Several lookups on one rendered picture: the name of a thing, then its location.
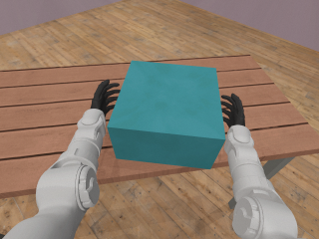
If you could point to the right robot hand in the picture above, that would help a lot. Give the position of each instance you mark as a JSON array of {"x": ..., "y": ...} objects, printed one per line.
[{"x": 236, "y": 113}]

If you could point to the table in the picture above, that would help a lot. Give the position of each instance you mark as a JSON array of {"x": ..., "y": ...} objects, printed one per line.
[{"x": 40, "y": 109}]

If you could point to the carton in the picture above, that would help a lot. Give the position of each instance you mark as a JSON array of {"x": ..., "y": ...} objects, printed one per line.
[{"x": 168, "y": 114}]

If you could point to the left robot upper arm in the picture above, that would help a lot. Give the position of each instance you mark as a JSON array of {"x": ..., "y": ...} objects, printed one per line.
[{"x": 64, "y": 195}]

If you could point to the robot right forearm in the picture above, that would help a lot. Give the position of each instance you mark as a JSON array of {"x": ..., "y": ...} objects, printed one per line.
[{"x": 245, "y": 167}]

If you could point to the robot left forearm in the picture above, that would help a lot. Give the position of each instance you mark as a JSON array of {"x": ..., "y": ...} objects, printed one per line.
[{"x": 86, "y": 145}]

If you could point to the left robot hand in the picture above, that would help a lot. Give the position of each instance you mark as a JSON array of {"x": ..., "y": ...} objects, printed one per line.
[{"x": 100, "y": 100}]

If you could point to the right robot upper arm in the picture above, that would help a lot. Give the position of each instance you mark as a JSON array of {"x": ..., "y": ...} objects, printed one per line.
[{"x": 259, "y": 218}]

